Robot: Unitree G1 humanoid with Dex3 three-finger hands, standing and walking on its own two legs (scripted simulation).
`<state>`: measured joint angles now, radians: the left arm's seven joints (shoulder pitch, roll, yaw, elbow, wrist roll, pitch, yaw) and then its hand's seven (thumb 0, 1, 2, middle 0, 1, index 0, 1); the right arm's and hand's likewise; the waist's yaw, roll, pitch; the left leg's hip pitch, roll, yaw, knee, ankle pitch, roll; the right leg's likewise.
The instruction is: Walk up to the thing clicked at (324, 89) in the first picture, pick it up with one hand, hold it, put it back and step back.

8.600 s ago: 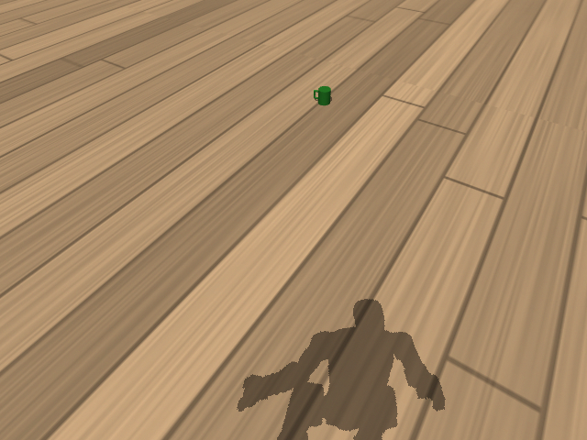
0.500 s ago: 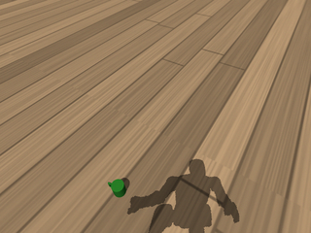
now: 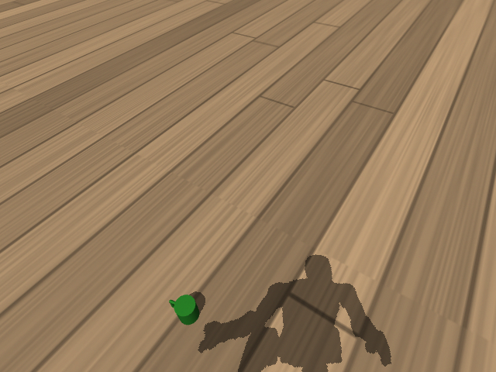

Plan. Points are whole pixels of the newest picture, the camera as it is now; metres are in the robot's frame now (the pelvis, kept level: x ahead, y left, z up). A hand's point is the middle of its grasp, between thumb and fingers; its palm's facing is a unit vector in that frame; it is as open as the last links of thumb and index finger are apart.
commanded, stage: walk up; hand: left
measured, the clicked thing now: (183, 308) +0.48 +0.31 -0.72
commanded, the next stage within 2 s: none
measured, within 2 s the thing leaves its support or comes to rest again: neither
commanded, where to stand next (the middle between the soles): +0.03 +0.01 m, yaw -2 degrees
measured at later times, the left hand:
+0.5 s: hand out of the picture +0.12 +0.29 -0.18, palm faces -0.04 -0.93 -0.35, open 7.3 cm
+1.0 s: hand out of the picture -0.01 +0.28 -0.13, palm faces +0.02 -0.90 -0.43, open 7.3 cm
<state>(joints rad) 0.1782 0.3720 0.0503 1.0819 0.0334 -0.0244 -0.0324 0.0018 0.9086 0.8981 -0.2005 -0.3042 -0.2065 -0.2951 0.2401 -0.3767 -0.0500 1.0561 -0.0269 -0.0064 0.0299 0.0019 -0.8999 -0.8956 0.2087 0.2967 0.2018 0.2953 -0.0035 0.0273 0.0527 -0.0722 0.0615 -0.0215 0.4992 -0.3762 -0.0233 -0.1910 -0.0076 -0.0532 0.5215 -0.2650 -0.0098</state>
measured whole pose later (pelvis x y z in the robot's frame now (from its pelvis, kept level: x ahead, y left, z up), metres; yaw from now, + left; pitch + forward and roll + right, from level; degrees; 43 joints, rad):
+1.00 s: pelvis -0.04 +0.00 +0.00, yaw +0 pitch -2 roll +1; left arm 0.34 0.39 0.08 0.84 0.04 -0.04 -0.03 0.00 0.90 0.90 -0.21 -0.31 -0.21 -0.30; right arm 0.29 -0.42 -0.06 0.94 -0.03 0.04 0.04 0.01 -0.90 -0.90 0.21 0.30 0.20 0.29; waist 0.05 0.03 0.08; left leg -0.33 -0.03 -0.04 0.79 -0.49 0.00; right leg -0.18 -0.05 -0.02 0.59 -0.38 -0.02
